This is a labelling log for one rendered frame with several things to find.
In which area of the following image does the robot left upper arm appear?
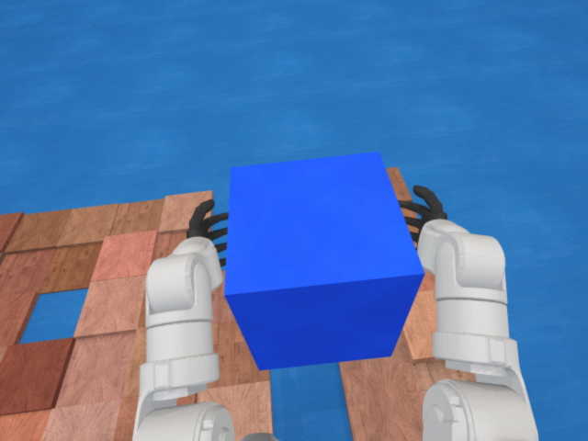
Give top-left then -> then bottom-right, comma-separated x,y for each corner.
134,401 -> 235,441

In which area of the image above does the robot left hand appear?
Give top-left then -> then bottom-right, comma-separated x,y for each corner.
187,199 -> 229,267

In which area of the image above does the robot left forearm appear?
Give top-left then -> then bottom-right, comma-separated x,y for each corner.
132,237 -> 223,441

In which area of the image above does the carton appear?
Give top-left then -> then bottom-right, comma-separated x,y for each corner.
224,152 -> 425,370

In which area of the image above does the robot right hand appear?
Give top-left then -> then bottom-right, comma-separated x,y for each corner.
398,185 -> 447,251

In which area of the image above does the robot right upper arm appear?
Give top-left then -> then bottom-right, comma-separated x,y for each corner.
423,379 -> 537,441

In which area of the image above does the robot right forearm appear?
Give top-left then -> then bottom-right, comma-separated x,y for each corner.
417,220 -> 538,441

